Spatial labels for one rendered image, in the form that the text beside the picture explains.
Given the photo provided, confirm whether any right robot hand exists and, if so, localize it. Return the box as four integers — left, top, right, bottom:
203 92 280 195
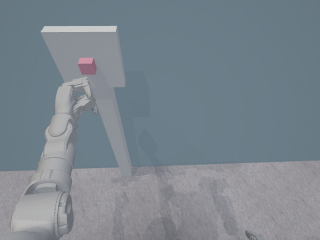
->
245 229 266 240

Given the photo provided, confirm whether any robot left forearm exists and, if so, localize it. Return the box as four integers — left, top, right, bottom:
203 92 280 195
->
10 113 78 233

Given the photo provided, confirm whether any panel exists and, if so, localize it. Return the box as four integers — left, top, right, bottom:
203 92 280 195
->
40 26 132 177

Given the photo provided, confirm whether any button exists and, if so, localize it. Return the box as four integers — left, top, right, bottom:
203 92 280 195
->
78 57 97 75

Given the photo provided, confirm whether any left robot upper arm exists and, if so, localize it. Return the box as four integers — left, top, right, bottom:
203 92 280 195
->
0 191 74 240

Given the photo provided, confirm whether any left robot hand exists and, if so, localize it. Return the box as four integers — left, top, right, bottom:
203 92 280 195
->
54 77 99 122

